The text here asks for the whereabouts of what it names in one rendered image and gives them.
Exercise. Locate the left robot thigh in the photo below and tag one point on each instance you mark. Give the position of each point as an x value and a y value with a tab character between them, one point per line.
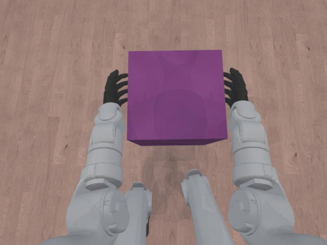
139	203

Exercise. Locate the robot right forearm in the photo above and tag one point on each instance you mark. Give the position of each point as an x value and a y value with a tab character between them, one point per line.
251	151

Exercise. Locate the right robot thigh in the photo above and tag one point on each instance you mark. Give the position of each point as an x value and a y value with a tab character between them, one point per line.
210	227

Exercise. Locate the right robot hand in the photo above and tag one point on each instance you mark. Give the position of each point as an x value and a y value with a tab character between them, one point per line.
238	90

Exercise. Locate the left robot upper arm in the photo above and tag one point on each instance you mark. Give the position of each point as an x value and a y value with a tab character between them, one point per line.
94	218

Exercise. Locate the robot thigh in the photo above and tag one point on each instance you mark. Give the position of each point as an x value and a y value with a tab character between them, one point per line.
139	203
210	227

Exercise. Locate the right robot upper arm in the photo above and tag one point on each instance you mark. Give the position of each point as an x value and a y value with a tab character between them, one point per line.
266	218

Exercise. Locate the robot left forearm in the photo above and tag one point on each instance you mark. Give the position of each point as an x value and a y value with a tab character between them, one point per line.
104	157

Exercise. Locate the left robot hand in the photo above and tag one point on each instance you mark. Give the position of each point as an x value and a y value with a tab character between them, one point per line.
111	94

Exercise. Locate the carton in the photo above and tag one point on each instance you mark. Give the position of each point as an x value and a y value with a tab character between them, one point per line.
176	98

